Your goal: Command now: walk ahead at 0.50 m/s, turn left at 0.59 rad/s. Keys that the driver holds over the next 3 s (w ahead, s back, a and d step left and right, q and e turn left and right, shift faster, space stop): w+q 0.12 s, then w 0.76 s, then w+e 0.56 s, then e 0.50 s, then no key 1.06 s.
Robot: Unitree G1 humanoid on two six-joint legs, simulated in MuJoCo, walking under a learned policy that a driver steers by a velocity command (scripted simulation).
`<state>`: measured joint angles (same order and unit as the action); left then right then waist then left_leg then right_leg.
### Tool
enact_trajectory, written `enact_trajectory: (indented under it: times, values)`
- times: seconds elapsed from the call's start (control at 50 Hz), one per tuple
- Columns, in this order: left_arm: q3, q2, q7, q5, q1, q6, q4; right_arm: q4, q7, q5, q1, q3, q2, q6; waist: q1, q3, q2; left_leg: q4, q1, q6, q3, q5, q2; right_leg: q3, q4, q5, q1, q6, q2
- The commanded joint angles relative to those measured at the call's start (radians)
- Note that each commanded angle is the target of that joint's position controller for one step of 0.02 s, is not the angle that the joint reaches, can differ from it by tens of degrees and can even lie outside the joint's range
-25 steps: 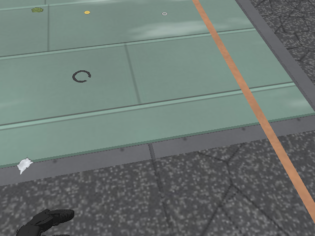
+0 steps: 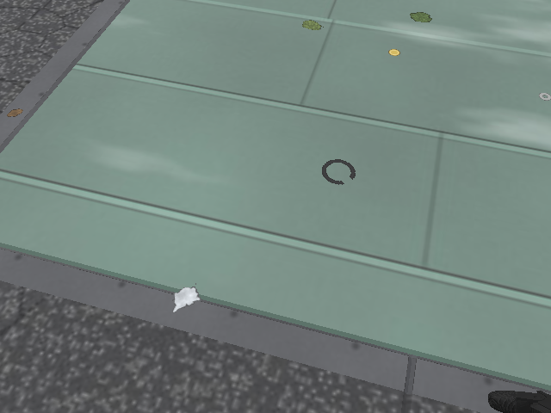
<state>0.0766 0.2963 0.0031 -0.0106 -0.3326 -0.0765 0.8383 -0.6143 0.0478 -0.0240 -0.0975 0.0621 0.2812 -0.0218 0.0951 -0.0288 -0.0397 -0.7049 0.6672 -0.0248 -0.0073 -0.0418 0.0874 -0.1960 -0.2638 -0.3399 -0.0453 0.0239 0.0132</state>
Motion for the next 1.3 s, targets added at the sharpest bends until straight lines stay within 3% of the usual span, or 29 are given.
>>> enact_trajectory:
  times: [0.02,0.06,0.08,0.1,0.12,0.14,0.16,0.18,0.22,0.28,0.4,0.5,0.56,0.6,0.62,0.64,0.66,0.72,0.8,0.92,1.02,1.08,1.12,1.14,1.16,1.18,1.2,1.22,1.3]
  values:
    - [0.05,0.205,0.007,-0.017,0.038,0.003,-0.052,0.107,0.013,0.003,0.074,0.022,0.073,-0.013,-0.045,-0.017,0.129,0.06,-0.062,-0.05,0.074,-0.102,-0.054,0.054,-0.031,0.739,-0.02,-0.138,0.27]
    - [0.055,0.225,0.016,-0.024,0.051,0.018,-0.055,0.069,0.008,0.006,-0.108,0.059,0.134,-0.006,-0.16,0.091,0.138,0.124,-0.323,-0.105,0.128,-0.124,-0.14,0.001,-0.302,1.015,0.0,-0.106,0.243]
    - [0.043,0.195,0.021,-0.017,0.039,0.016,-0.061,0.023,-0.008,0.002,-0.282,0.093,0.196,0.001,-0.241,0.18,0.096,0.156,-0.613,-0.146,0.077,-0.068,-0.146,-0.016,-0.547,0.903,0.165,-0.069,0.207]
    - [0.0,0.068,0.011,0.035,-0.038,0.001,-0.112,0.014,-0.027,-0.004,-0.332,0.115,0.317,0.002,-0.178,0.268,-0.176,0.162,-0.987,-0.287,-0.383,-0.067,0.126,-0.001,-0.928,0.081,0.601,-0.008,0.079]
    - [-0.016,0.073,-0.003,0.02,-0.006,-0.038,-0.144,0.05,-0.02,-0.002,-0.347,0.1,0.307,-0.015,-0.188,0.455,-0.19,0.351,-1.114,-0.42,-0.843,-0.266,0.26,0.235,-1.125,-0.277,0.798,0.001,-0.044]
    - [0.007,0.153,-0.014,-0.026,0.106,-0.057,-0.158,0.033,-0.013,0.009,-0.335,0.075,0.223,-0.026,-0.228,0.351,-0.075,0.394,-1.05,-0.347,-0.712,-0.267,0.235,0.291,-1.146,-0.183,0.891,-0.017,0.018]
    - [-0.001,0.141,-0.015,-0.032,0.134,-0.066,-0.166,0.024,-0.014,0.009,-0.289,0.063,0.189,-0.033,-0.197,0.23,-0.047,0.395,-0.901,-0.31,-0.572,-0.203,0.201,0.27,-1.076,-0.095,0.89,-0.032,0.058]
    - [-0.002,0.133,-0.007,-0.009,0.133,-0.064,-0.151,0.031,-0.016,0.009,-0.214,0.05,0.154,-0.035,-0.151,0.157,0.019,0.397,-0.744,-0.276,-0.46,-0.101,0.162,0.263,-0.997,-0.029,0.829,-0.027,0.101]
    - [0.007,0.138,-0.006,0.008,0.093,-0.04,-0.134,0.045,-0.02,0.027,-0.133,0.032,0.113,-0.039,-0.084,0.108,-0.021,0.443,-0.545,-0.257,-0.346,0.057,0.11,0.263,-0.911,0.034,0.69,-0.014,0.138]
    - [-0.002,0.096,-0.003,0.017,0.091,-0.012,-0.126,0.012,-0.03,0.024,-0.144,0.033,0.13,-0.056,-0.072,0.083,-0.015,0.493,-0.457,-0.265,-0.247,0.165,0.09,0.239,-0.81,0.112,0.667,0.02,0.132]
    - [-0.024,0.048,-0.018,0.009,0.287,-0.019,-0.167,-0.052,-0.048,0.015,-0.219,0.034,0.149,-0.054,-0.149,0.014,-0.023,0.517,-0.48,-0.202,-0.139,0.067,0.049,0.221,-0.421,0.457,0.662,0.025,0.089]
    - [-0.021,0.067,-0.045,-0.001,0.378,-0.032,-0.207,-0.107,-0.049,0.007,-0.29,0.04,0.165,-0.043,-0.18,-0.031,-0.032,0.462,-0.624,-0.191,-0.191,0.048,0.125,0.226,-0.281,0.402,0.692,-0.022,0.056]
    - [-0.01,0.091,-0.052,0.002,0.314,-0.038,-0.201,-0.12,-0.055,0.006,-0.282,0.046,0.178,-0.03,-0.136,-0.004,-0.06,0.375,-0.691,-0.158,-0.201,0.226,0.143,0.2,-0.239,0.282,0.596,-0.068,0.025]
    - [0.023,0.158,-0.04,0.013,0.08,-0.041,-0.142,-0.112,-0.058,0.015,-0.263,0.031,0.149,-0.023,-0.019,0.164,-0.031,0.079,-0.609,-0.105,-0.124,0.417,0.05,0.192,-0.24,0.335,0.228,-0.133,0.025]
    - [0.043,0.248,-0.034,0.032,-0.06,-0.041,-0.128,-0.086,-0.057,0.026,-0.353,0.005,0.074,-0.033,-0.013,0.344,0.137,-0.284,-0.292,-0.042,-0.073,0.109,-0.062,0.515,-0.27,0.32,-0.17,-0.26,0.259]
    - [0.043,0.236,-0.043,0.015,-0.13,-0.033,-0.096,-0.098,-0.053,0.016,-0.413,-0.009,0.035,-0.051,-0.016,0.436,0.348,-0.518,-0.038,-0.002,-0.109,-0.535,-0.18,0.902,-0.105,0.088,-0.345,-0.352,0.376]
    - [0.021,0.16,-0.04,-0.006,-0.105,-0.029,-0.1,-0.09,-0.046,-0.002,-0.314,0.011,0.132,-0.059,0.014,0.32,0.233,-0.61,0.083,-0.008,-0.159,-0.52,-0.12,0.873,-0.055,-0.089,-0.283,-0.307,0.354]
    - [-0.005,0.1,-0.033,0.019,0.071,-0.018,-0.126,-0.051,-0.047,0.012,-0.162,0.018,0.135,-0.062,-0.053,0.061,0.104,-0.484,0.05,-0.01,-0.083,-0.29,0.005,0.578,0.024,0.093,0.105,-0.25,0.252]
    - [-0.005,0.102,-0.031,0.013,0.089,-0.035,-0.109,-0.068,-0.052,0.016,-0.207,0.012,0.081,-0.038,-0.106,0.046,0.129,-0.372,-0.026,0.02,-0.062,-0.209,0.038,0.433,0.103,0.283,0.224,-0.269,0.21]
    - [0.004,0.135,-0.012,-0.002,0.012,-0.018,-0.063,-0.021,-0.044,0.023,-0.005,-0.004,0.039,-0.055,-0.047,-0.001,0.094,-0.013,-0.02,0.048,-0.031,0.086,0.019,0.3,0.122,0.398,0.2,-0.233,0.158]
    - [0.014,0.156,-0.002,-0.016,-0.066,0.01,-0.027,0.018,-0.017,0.01,0.125,-0.003,0.049,-0.079,-0.012,-0.028,0.104,0.169,-0.073,0.047,-0.032,0.098,-0.034,0.358,0.051,0.352,0.125,-0.224,0.195]
    - [0.024,0.172,0.008,-0.016,-0.049,0.024,-0.024,0.006,-0.013,0.01,0.066,0.014,0.092,-0.093,-0.067,0.001,0.136,0.23,-0.194,0.017,-0.035,0.001,-0.054,0.411,-0.042,0.397,0.089,-0.193,0.219]
    - [0.005,0.12,0.007,-0.004,-0.032,0.024,-0.037,-0.05,-0.028,0.026,-0.17,0.05,0.168,-0.099,-0.186,0.169,0.106,0.229,-0.579,-0.049,-0.051,0.011,-0.012,0.352,-0.334,0.475,0.202,-0.137,0.124]
    - [-0.021,0.038,0.006,0.026,-0.071,0.016,-0.068,-0.061,-0.039,0.039,-0.324,0.07,0.25,-0.092,-0.217,0.344,-0.071,0.177,-0.912,-0.126,-0.289,0.026,0.215,0.28,-0.675,0.151,0.447,-0.085,0.017]
    - [-0.035,-0.003,0.002,-0.009,-0.171,-0.002,-0.086,-0.08,-0.033,0.037,-0.348,0.072,0.267,-0.08,-0.171,0.443,-0.333,0.338,-1.076,-0.242,-0.698,-0.23,0.354,0.292,-0.924,-0.274,0.73,-0.051,-0.065]
    - [-0.005,0.111,0.003,-0.035,-0.098,-0.003,-0.071,-0.073,-0.035,0.028,-0.314,0.048,0.169,-0.077,-0.198,0.316,-0.175,0.39,-0.98,-0.205,-0.646,-0.39,0.314,0.343,-1.024,-0.221,0.82,-0.05,-0.001]
    - [0.006,0.14,0.003,-0.037,-0.008,0.0,-0.095,-0.071,-0.039,0.022,-0.252,0.033,0.126,-0.076,-0.195,0.189,-0.108,0.407,-0.849,-0.169,-0.493,-0.362,0.285,0.315,-1.025,-0.124,0.846,-0.052,0.037]
    - [0.007,0.125,0.005,-0.026,0.024,0.007,-0.1,-0.072,-0.037,0.027,-0.192,0.023,0.101,-0.077,-0.164,0.124,-0.05,0.437,-0.721,-0.155,-0.39,-0.263,0.245,0.303,-0.998,-0.048,0.804,-0.046,0.073]
    - [0.009,0.058,-0.002,-0.02,0.014,0.046,-0.109,-0.098,-0.038,0.035,-0.105,0.022,0.069,-0.097,-0.093,0.032,-0.068,0.536,-0.519,-0.151,-0.131,-0.025,0.177,0.296,-0.906,0.065,0.7,-0.028,0.125]
